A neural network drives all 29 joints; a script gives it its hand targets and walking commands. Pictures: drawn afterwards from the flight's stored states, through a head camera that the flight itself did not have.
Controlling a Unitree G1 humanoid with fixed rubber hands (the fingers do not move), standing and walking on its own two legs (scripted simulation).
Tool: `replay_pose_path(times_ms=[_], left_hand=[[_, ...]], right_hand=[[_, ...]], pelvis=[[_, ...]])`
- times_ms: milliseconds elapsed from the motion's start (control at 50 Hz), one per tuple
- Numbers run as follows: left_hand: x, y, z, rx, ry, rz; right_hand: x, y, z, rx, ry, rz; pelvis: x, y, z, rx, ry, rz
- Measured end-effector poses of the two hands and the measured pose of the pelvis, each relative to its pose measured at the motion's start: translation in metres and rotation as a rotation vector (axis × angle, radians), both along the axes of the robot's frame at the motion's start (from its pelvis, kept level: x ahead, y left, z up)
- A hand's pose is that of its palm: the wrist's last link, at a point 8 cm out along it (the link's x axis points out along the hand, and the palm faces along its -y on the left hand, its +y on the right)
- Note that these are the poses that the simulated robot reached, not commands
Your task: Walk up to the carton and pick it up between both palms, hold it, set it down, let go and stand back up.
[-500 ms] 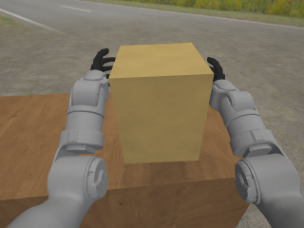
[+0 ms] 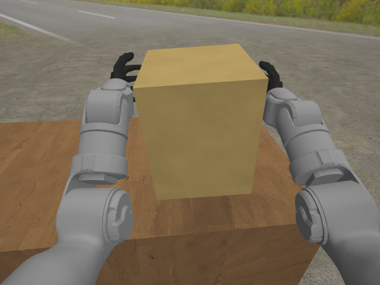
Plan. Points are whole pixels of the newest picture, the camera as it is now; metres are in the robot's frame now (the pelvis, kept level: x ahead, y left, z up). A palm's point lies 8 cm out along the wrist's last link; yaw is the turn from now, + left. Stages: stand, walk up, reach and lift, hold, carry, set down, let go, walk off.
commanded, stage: reach and lift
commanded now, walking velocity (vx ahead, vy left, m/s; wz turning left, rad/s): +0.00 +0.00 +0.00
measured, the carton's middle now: (198, 120) +0.40 +0.00 +0.24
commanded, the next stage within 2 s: hold in 0.14 s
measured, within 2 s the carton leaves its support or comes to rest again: neither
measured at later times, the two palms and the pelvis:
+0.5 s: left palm (116, 81) +0.37 +0.15 +0.34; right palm (277, 89) +0.37 -0.15 +0.32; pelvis +0.00 +0.00 +0.00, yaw +0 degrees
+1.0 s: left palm (116, 77) +0.36 +0.14 +0.35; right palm (280, 85) +0.37 -0.15 +0.33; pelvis +0.00 +0.00 +0.00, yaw +0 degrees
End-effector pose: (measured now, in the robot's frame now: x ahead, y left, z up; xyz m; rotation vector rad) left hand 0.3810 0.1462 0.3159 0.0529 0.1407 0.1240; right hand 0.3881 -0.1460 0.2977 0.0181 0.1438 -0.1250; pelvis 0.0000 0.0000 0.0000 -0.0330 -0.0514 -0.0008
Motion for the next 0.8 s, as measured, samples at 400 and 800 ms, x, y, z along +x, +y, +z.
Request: replay_pose_path(times_ms=[400, 800], left_hand=[[-0.013, 0.000, 0.018, -0.001, -0.009, -0.001], [-0.019, -0.003, 0.026, -0.001, -0.005, -0.014]], right_hand=[[-0.013, 0.000, 0.019, 0.002, -0.004, 0.001], [-0.021, -0.003, 0.030, -0.004, 0.005, -0.009]], pelvis=[[-0.001, 0.000, 0.000, 0.000, -0.001, 0.001], [-0.001, -0.001, 0.000, 0.000, -0.002, 0.001]])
